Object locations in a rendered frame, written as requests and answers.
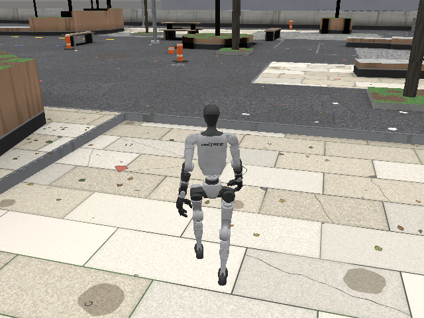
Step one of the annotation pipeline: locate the robot right hand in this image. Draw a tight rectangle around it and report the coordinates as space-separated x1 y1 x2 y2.
227 179 243 192

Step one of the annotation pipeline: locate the right robot forearm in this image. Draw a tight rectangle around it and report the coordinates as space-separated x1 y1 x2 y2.
233 159 243 182

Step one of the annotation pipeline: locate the left robot forearm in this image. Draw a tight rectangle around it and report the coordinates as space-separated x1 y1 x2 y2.
178 162 191 198

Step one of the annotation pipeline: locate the robot left hand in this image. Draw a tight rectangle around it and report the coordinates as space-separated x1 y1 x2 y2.
176 197 192 217

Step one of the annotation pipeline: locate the robot head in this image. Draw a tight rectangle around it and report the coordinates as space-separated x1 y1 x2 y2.
201 105 223 136

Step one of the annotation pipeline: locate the robot left upper arm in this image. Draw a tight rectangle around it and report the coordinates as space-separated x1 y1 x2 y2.
184 133 198 172

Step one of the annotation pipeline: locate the robot left shin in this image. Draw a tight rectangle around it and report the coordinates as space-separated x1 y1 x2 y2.
193 211 203 250

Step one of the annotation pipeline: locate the robot right upper arm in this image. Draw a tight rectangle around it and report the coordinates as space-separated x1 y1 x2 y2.
225 132 241 168

